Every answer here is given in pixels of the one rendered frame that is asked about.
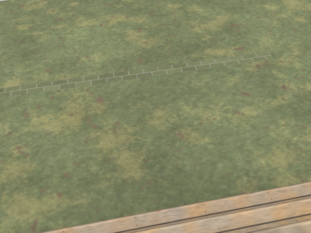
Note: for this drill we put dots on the stairs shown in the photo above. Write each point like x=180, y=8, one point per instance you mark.
x=285, y=209

